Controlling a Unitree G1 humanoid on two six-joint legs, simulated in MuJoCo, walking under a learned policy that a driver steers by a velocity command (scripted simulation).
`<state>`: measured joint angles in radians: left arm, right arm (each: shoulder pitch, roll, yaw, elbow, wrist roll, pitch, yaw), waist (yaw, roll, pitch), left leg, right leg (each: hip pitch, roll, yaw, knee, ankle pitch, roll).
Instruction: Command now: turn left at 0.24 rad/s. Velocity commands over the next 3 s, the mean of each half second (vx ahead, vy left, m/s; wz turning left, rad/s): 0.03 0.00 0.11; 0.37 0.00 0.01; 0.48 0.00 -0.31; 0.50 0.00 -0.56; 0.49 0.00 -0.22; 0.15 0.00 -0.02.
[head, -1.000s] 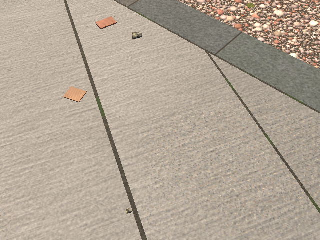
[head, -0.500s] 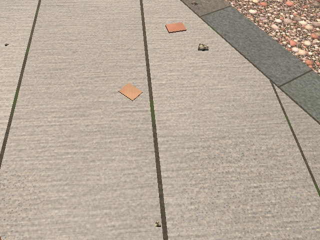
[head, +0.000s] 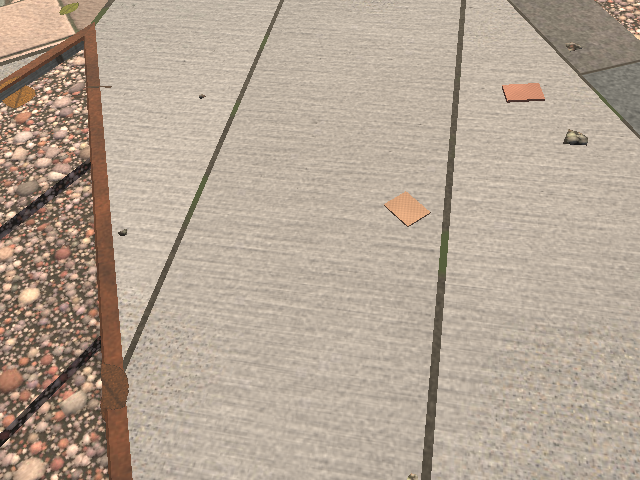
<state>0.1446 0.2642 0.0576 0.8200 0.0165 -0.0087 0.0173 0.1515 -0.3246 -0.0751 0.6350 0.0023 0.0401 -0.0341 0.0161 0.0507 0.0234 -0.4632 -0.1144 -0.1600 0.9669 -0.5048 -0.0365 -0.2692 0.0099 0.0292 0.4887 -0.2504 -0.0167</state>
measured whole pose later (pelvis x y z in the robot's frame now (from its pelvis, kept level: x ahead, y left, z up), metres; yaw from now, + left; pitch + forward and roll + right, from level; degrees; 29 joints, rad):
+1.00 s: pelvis +0.17 -0.01 +0.00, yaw +1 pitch +2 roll +0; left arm 0.44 0.23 0.00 1.00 0.00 -0.07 0.00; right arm 0.07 -0.26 -0.05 0.68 0.02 -0.07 0.03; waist 0.10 0.04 0.02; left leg -0.65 0.08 0.01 0.65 0.03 -0.01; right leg 0.10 0.04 -0.02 0.17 -0.29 -0.05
